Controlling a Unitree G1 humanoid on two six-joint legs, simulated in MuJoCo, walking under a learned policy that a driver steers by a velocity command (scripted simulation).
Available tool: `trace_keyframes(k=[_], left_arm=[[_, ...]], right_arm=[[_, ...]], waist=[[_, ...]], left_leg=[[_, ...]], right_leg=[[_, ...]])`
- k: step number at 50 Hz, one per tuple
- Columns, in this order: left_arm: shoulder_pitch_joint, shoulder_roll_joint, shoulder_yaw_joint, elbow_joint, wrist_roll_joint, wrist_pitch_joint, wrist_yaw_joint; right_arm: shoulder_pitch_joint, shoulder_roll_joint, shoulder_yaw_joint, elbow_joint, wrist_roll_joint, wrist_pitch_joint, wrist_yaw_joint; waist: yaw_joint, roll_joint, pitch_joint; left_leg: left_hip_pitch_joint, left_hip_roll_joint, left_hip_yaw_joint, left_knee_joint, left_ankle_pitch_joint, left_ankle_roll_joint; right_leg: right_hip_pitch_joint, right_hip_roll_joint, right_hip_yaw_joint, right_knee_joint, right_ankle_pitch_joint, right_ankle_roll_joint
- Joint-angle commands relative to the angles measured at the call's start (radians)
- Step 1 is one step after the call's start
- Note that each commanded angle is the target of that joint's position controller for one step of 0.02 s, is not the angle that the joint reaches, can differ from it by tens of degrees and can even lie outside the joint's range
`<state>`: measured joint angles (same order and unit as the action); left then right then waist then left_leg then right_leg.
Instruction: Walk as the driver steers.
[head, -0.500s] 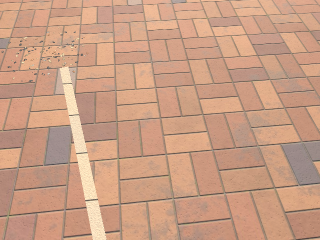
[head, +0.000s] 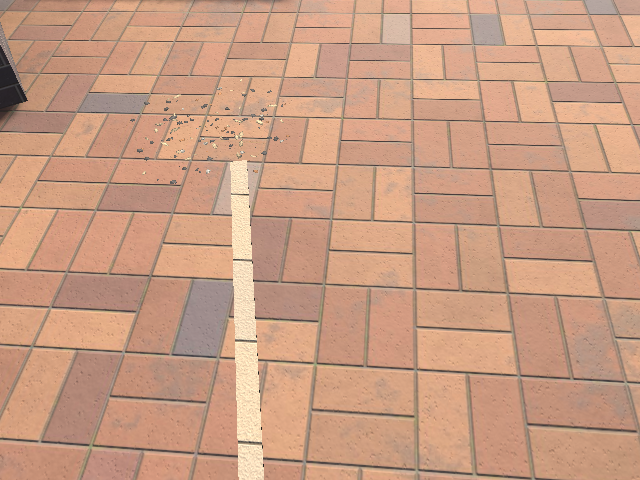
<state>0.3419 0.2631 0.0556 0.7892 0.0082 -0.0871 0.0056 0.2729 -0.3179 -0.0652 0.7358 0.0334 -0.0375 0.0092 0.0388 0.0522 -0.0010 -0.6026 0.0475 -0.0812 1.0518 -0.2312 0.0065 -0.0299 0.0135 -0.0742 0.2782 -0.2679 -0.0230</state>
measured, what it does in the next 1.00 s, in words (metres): walks ahead: left foot, then right foot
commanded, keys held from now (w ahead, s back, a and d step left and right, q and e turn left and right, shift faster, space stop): w+q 0.42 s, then w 0.14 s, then w+e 0.44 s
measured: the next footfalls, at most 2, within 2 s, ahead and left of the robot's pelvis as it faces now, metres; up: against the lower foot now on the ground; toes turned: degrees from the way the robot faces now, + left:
left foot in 0.26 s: +0.30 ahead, +0.15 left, +0.00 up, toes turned +11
right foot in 0.78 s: +0.64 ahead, +0.04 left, +0.00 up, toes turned +16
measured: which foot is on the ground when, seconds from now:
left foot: up 0.00-0.24, down 0.26-0.80, up 0.82-1.00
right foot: down 0.00-0.24, up 0.26-0.76, down 0.78-1.00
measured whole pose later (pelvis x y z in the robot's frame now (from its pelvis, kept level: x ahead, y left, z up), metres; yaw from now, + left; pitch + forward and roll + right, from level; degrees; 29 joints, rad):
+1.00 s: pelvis +0.58 +0.10 +0.00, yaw +10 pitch +1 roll +0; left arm 0.33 0.28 0.04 0.70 -0.01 -0.06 -0.02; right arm 0.19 -0.31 -0.03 0.68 -0.02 -0.10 0.01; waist 0.03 0.03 0.04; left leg -0.58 0.06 -0.07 1.00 -0.28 -0.03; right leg -0.21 0.11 0.07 0.35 -0.16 -0.09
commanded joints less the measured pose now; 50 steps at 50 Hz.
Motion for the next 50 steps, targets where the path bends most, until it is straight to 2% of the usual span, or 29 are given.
trace_keyframes(k=[1,5,8,10,12,13,14,15,16,17,18,19,20,22,25,28,31,33,36,38,39,40,41,42,43,44,46,48,50], left_arm=[[-0.029,0.139,0.032,-0.051,0.002,-0.017,0.003],[-0.003,0.176,0.039,-0.028,-0.010,-0.011,0.008],[0.027,0.202,0.045,-0.004,-0.025,0.003,0.007],[0.025,0.235,0.054,-0.005,-0.025,0.017,0.014],[0.014,0.248,0.055,-0.016,-0.027,0.032,0.023],[0.025,0.227,0.043,-0.035,-0.016,0.025,0.027],[0.152,0.061,-0.007,-0.093,0.016,0.003,0.008],[0.043,0.157,0.005,-0.105,-0.015,-0.035,-0.006],[-0.071,0.200,0.018,-0.148,-0.054,-0.050,-0.011],[-0.092,0.183,0.010,-0.160,-0.047,-0.060,-0.005],[-0.089,0.176,0.012,-0.149,-0.023,-0.061,0.002],[-0.063,0.183,0.018,-0.141,-0.011,-0.051,0.003],[-0.045,0.183,0.019,-0.136,-0.005,-0.037,0.002],[-0.031,0.159,0.013,-0.127,0.008,-0.015,0.002],[-0.131,0.118,-0.003,-0.155,0.015,-0.008,0.003],[-0.253,0.086,-0.018,-0.176,0.006,-0.021,-0.009],[-0.328,0.101,-0.017,-0.193,-0.018,-0.030,-0.027],[-0.366,0.114,-0.013,-0.212,-0.020,-0.033,-0.038],[-0.346,0.127,-0.007,-0.224,-0.024,-0.030,-0.053],[-0.173,0.170,0.019,-0.183,-0.022,-0.027,-0.049],[-0.022,0.216,0.038,-0.156,-0.018,-0.024,-0.044],[0.080,0.318,0.065,-0.150,-0.007,-0.020,-0.041],[0.113,0.252,0.053,-0.130,-0.032,-0.013,-0.045],[0.068,0.197,0.035,-0.141,-0.035,-0.005,-0.040],[0.018,0.183,0.032,-0.157,-0.022,0.002,-0.036],[-0.022,0.172,0.028,-0.162,-0.016,0.007,-0.035],[-0.062,0.155,0.020,-0.179,-0.007,0.008,-0.030],[-0.068,0.163,0.024,-0.174,-0.016,0.008,-0.022],[-0.053,0.189,0.033,-0.161,-0.022,0.009,-0.010]], right_arm=[[-0.114,-0.020,0.003,-0.116,-0.004,-0.018,0.016],[-0.242,0.013,0.024,-0.180,-0.010,-0.023,0.044],[-0.283,-0.006,0.020,-0.214,-0.004,-0.023,0.064],[-0.240,-0.049,-0.001,-0.219,-0.007,-0.017,0.067],[0.010,-0.136,-0.051,-0.166,-0.002,-0.004,0.053],[0.165,-0.193,-0.079,-0.132,0.001,0.013,0.029],[0.122,-0.298,-0.087,-0.142,0.000,0.008,0.020],[0.158,-0.219,-0.067,-0.172,-0.008,-0.005,0.020],[0.120,-0.173,-0.052,-0.152,-0.019,-0.018,0.023],[0.058,-0.159,-0.047,-0.151,-0.015,-0.026,0.023],[-0.009,-0.139,-0.041,-0.162,-0.020,-0.030,0.022],[-0.050,-0.118,-0.033,-0.176,-0.036,-0.033,0.020],[-0.071,-0.113,-0.032,-0.180,-0.040,-0.034,0.018],[-0.069,-0.106,-0.029,-0.157,-0.027,-0.042,0.012],[-0.029,-0.115,-0.027,-0.116,-0.026,-0.045,-0.002],[0.019,-0.120,-0.023,-0.081,-0.019,-0.040,-0.008],[0.071,-0.141,-0.023,-0.046,-0.018,-0.041,-0.006],[0.100,-0.144,-0.023,-0.022,-0.019,-0.036,-0.005],[0.109,-0.156,-0.028,0.005,-0.022,-0.021,-0.010],[0.068,-0.161,-0.026,-0.001,-0.028,-0.011,-0.016],[0.058,-0.140,-0.014,-0.019,-0.040,-0.009,-0.023],[0.152,-0.073,0.009,-0.055,-0.048,-0.028,-0.020],[0.147,-0.069,0.018,-0.049,-0.049,-0.049,-0.012],[0.064,-0.135,0.004,-0.070,-0.019,-0.068,0.003],[-0.019,-0.130,0.008,-0.092,-0.007,-0.081,0.009],[-0.062,-0.118,0.009,-0.104,-0.022,-0.089,0.010],[-0.047,-0.107,0.004,-0.106,-0.050,-0.083,0.005],[-0.024,-0.086,0.009,-0.098,-0.055,-0.071,0.000],[-0.082,-0.067,0.017,-0.115,-0.055,-0.064,-0.007]], waist=[[0.019,-0.138,0.110],[0.049,-0.114,0.146],[0.035,-0.111,0.139],[-0.017,-0.149,0.061],[-0.164,-0.148,-0.101],[-0.236,-0.078,-0.183],[-0.081,0.210,-0.299],[-0.170,0.098,-0.430],[-0.174,0.051,-0.251],[-0.123,-0.031,-0.137],[-0.076,-0.064,-0.079],[-0.036,-0.043,-0.060],[-0.013,-0.024,-0.051],[-0.001,-0.025,-0.031],[-0.035,-0.014,0.012],[-0.096,0.001,0.023],[-0.137,0.016,0.046],[-0.148,0.017,0.060],[-0.121,0.028,0.050],[-0.019,0.025,-0.069],[0.051,-0.006,-0.189],[0.032,-0.211,-0.329],[0.043,-0.310,-0.365],[0.057,-0.221,-0.237],[0.052,-0.128,-0.131],[0.023,-0.056,-0.039],[-0.030,-0.083,-0.013],[-0.049,-0.112,-0.018],[-0.038,-0.112,0.005]], left_leg=[[-0.211,0.043,-0.003,-0.070,0.126,-0.027],[-0.102,0.034,0.092,-0.315,0.245,-0.010],[-0.059,0.006,0.131,-0.404,0.202,0.043],[0.055,-0.062,0.182,-0.412,0.120,0.090],[0.419,-0.137,0.196,-0.449,0.119,0.155],[0.724,-0.068,0.048,-0.461,0.100,0.194],[1.037,0.224,-0.547,-0.552,-0.111,0.379],[1.054,0.284,-0.797,-0.721,-0.269,0.414],[0.936,0.253,-0.651,-0.766,-0.217,0.350],[0.769,0.209,-0.527,-0.774,-0.104,0.321],[0.629,0.169,-0.435,-0.776,0.030,0.302],[0.533,0.137,-0.369,-0.795,0.134,0.297],[0.472,0.125,-0.345,-0.816,0.185,0.302],[0.386,0.112,-0.268,-0.839,0.284,0.310],[0.331,0.065,-0.161,-0.855,0.337,0.279],[0.321,0.024,-0.100,-0.841,0.243,0.221],[0.414,0.083,-0.126,-0.838,0.173,0.219],[0.533,0.134,-0.146,-0.805,0.228,0.216],[0.670,0.179,-0.134,-0.735,0.430,0.187],[0.670,0.128,-0.054,-0.529,0.798,0.150],[0.551,0.091,-0.008,-0.317,0.757,0.116],[0.170,-0.057,0.065,0.062,0.357,0.029],[-0.049,-0.139,-0.008,0.231,-0.282,-0.003],[-0.156,-0.073,-0.064,0.283,-0.253,0.009],[-0.170,-0.033,-0.043,0.251,-0.187,0.018],[-0.161,-0.004,-0.025,0.160,-0.137,0.016],[-0.068,0.026,-0.016,0.043,-0.074,-0.007],[-0.035,0.026,0.005,-0.025,-0.060,-0.042],[-0.031,0.013,0.022,-0.151,0.020,-0.072]], right_leg=[[0.026,-0.246,0.108,-0.161,0.234,-0.135],[-0.020,-0.246,-0.009,-0.174,0.303,-0.125],[0.065,-0.279,-0.054,-0.117,0.492,-0.109],[0.126,-0.286,-0.090,0.027,0.886,-0.087],[0.040,-0.258,-0.125,0.376,1.040,-0.050],[-0.197,-0.220,-0.114,0.658,0.762,-0.013],[-0.616,-0.016,-0.037,1.048,-0.285,0.045],[-0.695,0.010,0.193,1.159,-0.319,0.033],[-0.773,-0.035,0.193,1.138,-0.214,0.018],[-0.749,-0.078,0.182,1.045,-0.121,0.008],[-0.691,-0.108,0.178,0.966,-0.078,0.014],[-0.620,-0.129,0.187,0.931,-0.049,0.019],[-0.582,-0.135,0.184,0.905,-0.037,0.031],[-0.558,-0.141,0.155,0.834,-0.012,0.066],[-0.575,-0.135,0.125,0.649,0.172,0.099],[-0.497,-0.093,0.102,0.402,0.400,0.090],[-0.511,-0.082,0.099,0.301,0.449,0.063],[-0.581,-0.078,0.102,0.264,0.374,0.028],[-0.591,-0.055,0.090,0.237,0.207,-0.030],[-0.340,0.016,0.035,0.203,0.193,-0.085],[-0.083,-0.049,0.120,0.229,0.269,-0.137],[0.302,-0.274,0.554,0.211,0.189,-0.298],[0.423,-0.354,0.853,0.063,0.054,-0.358],[0.350,-0.337,0.776,0.033,-0.062,-0.309],[0.220,-0.296,0.658,0.017,-0.030,-0.279],[0.088,-0.256,0.575,-0.008,0.068,-0.262],[-0.037,-0.199,0.495,-0.047,0.235,-0.253],[-0.100,-0.177,0.440,-0.062,0.333,-0.266],[-0.157,-0.151,0.385,-0.074,0.371,-0.259]])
